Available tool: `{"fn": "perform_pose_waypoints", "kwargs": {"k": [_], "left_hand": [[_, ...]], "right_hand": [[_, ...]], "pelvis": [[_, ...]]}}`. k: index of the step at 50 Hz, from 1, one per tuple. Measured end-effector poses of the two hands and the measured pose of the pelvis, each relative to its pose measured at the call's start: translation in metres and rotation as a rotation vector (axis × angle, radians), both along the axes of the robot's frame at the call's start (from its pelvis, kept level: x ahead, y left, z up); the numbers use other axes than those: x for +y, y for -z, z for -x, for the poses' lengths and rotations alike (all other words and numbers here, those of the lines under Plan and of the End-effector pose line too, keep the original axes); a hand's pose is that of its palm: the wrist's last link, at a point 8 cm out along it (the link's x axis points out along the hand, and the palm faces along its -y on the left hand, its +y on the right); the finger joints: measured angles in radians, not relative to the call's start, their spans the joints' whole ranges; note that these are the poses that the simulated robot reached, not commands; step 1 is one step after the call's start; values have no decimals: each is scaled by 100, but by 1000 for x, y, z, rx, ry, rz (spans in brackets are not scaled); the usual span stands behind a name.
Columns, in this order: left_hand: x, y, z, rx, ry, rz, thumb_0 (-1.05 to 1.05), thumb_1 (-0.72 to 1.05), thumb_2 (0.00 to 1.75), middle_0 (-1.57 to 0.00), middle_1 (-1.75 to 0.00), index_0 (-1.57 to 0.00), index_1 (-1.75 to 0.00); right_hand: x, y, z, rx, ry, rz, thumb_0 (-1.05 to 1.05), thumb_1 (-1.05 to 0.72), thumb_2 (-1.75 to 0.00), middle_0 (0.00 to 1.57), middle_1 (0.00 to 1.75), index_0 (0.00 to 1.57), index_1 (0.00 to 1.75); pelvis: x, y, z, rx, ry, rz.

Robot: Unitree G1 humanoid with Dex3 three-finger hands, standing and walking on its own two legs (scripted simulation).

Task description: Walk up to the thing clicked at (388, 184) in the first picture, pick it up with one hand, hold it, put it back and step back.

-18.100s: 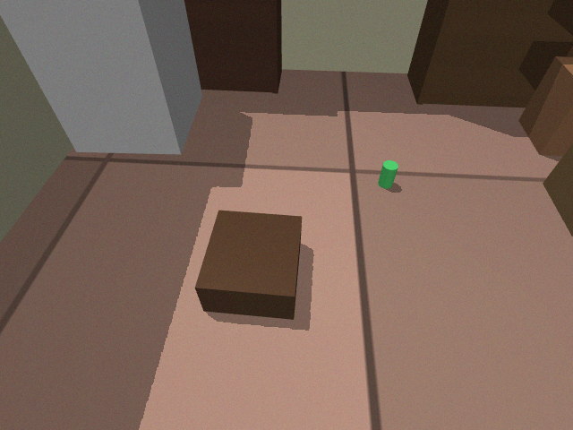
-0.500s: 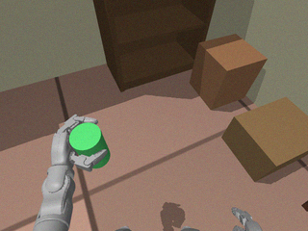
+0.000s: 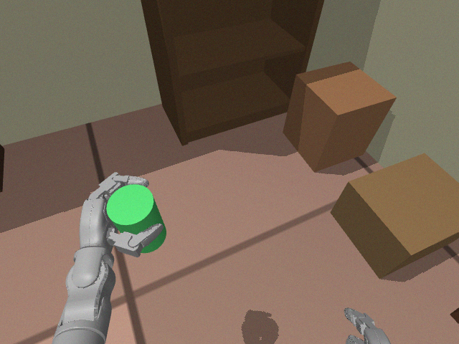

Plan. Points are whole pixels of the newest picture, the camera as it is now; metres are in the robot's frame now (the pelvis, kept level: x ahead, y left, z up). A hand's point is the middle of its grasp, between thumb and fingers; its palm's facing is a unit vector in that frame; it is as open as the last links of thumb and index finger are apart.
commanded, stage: hold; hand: left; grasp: from the side
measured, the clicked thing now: (139, 220) +0.33 +0.17 +0.02
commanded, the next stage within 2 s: crouch in 2.00 s
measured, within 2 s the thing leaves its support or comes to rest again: neither
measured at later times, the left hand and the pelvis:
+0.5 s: hand (135, 216) +0.32 +0.17 +0.05, palm faces +0.09 -1.00 +0.00, open 10.1 cm; pelvis -0.01 +0.00 +0.00, yaw +0 degrees
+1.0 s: hand (135, 217) +0.32 +0.17 +0.05, palm faces +0.10 -0.99 +0.00, open 10.1 cm; pelvis -0.01 +0.00 +0.00, yaw +0 degrees
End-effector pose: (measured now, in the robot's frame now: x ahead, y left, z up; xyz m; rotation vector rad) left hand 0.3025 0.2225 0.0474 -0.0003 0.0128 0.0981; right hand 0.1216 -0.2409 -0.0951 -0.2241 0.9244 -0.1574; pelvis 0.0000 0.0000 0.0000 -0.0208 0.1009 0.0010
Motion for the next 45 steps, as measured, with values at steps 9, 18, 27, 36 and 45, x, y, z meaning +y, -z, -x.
{"fn": "perform_pose_waypoints", "kwargs": {"k": [9, 18, 27, 36, 45], "left_hand": [[3, 2, 5, 10, 0, -3, -2, -41, 111, -67, -99, -74, -100], [2, -2, 7, 1, -3, 2, -2, -41, 111, -67, -99, -74, -100], [-1, -4, 4, -5, 5, 3, -2, -41, 110, -67, -100, -73, -101], [2, -1, 8, 5, -13, 4, -2, -41, 110, -67, -100, -73, -101], [0, -3, 7, -4, 0, -1, -2, -41, 110, -67, -100, -73, -101]], "right_hand": [[3, -1, 5, -1, -3, -6, 1, -92, -90, 21, 30, 20, 30], [4, -1, 8, -3, -7, -8, 1, -91, -90, 21, 30, 20, 30], [3, -3, 11, -5, -4, -6, 1, -91, -90, 21, 30, 20, 30], [2, -3, 10, -6, -3, -5, 1, -91, -90, 21, 30, 20, 30], [3, -3, 8, -8, -11, -4, 1, -92, -91, 21, 30, 20, 30]], "pelvis": [[2, -1, 5, -10, 2, -1], [2, -2, 6, -15, -1, 0], [2, -3, 8, -18, 2, -1], [2, -4, 7, -19, 1, -2], [2, -4, 7, -18, -1, 0]]}}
